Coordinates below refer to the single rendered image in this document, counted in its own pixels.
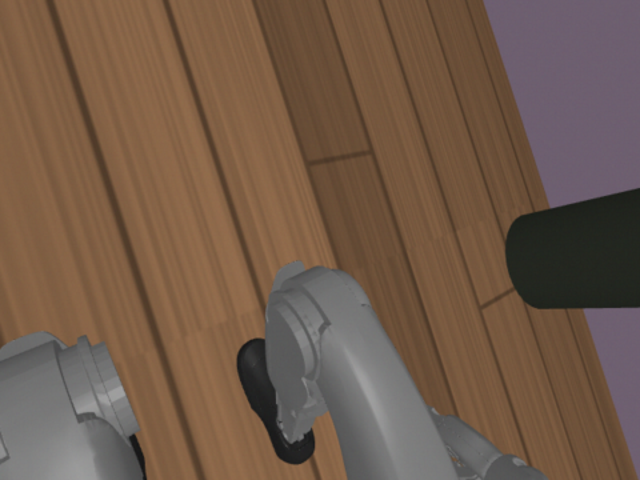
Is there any left robot foot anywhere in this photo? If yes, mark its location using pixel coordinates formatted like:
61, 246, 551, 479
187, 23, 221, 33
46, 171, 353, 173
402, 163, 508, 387
129, 434, 147, 480

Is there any right robot hand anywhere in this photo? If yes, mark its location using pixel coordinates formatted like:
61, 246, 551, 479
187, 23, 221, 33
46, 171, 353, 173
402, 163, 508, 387
426, 405, 504, 480

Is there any right robot arm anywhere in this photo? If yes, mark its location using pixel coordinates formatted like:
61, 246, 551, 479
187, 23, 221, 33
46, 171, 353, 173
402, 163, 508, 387
484, 454, 549, 480

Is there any right robot foot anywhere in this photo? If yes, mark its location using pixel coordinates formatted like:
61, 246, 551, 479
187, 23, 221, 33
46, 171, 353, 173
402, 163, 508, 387
237, 338, 315, 465

